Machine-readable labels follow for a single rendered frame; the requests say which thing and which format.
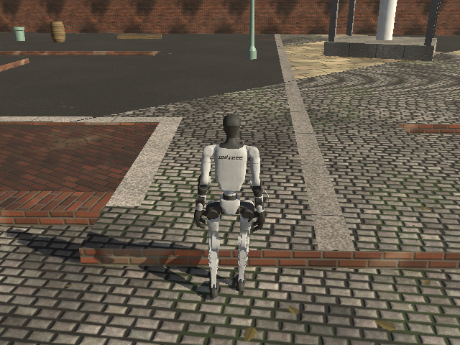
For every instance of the robot right hand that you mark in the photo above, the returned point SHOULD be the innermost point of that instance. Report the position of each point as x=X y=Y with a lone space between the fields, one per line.
x=260 y=220

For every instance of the right robot thigh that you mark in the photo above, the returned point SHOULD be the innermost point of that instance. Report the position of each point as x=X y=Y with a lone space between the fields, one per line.
x=246 y=210

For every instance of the robot right upper arm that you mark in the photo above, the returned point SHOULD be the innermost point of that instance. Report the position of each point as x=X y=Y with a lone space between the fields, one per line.
x=253 y=152

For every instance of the right robot forearm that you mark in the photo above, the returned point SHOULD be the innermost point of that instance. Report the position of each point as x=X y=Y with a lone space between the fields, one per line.
x=258 y=197

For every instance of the robot left shin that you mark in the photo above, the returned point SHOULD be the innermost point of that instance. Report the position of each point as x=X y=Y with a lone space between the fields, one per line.
x=213 y=261

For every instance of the robot left upper arm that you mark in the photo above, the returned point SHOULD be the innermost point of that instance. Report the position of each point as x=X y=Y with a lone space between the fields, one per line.
x=208 y=151

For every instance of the left robot forearm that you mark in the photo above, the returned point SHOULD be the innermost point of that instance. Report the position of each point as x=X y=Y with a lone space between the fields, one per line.
x=201 y=195

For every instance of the robot left hand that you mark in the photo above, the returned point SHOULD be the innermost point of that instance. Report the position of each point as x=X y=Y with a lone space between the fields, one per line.
x=198 y=219

